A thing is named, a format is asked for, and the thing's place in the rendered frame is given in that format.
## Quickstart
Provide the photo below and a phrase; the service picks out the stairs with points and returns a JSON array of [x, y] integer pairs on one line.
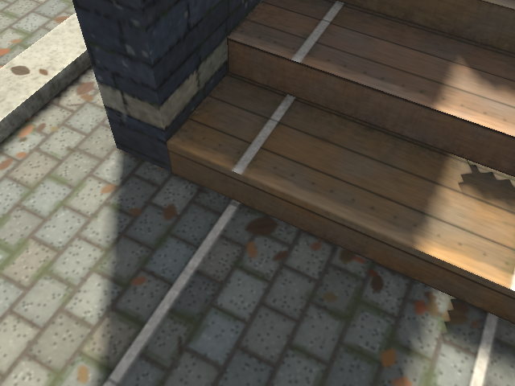
[[385, 127]]

